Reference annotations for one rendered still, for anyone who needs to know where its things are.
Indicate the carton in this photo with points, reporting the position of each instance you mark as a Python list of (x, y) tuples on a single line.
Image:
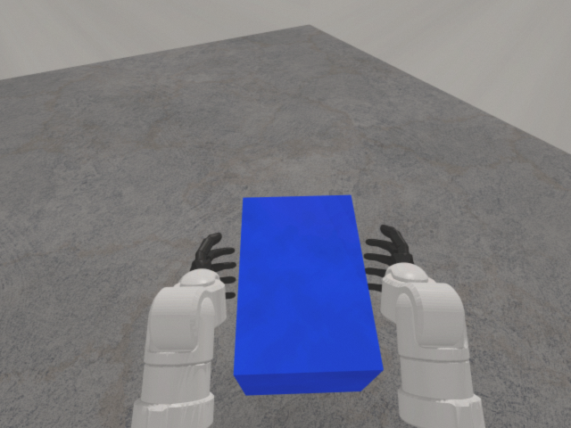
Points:
[(304, 320)]

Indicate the robot left forearm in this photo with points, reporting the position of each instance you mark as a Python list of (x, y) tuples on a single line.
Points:
[(178, 349)]

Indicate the robot left hand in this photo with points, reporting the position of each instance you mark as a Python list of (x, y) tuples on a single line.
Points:
[(205, 255)]

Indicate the robot right hand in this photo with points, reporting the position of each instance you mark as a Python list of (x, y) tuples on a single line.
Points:
[(398, 248)]

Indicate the robot right forearm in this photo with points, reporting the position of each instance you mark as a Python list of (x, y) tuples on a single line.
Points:
[(436, 385)]

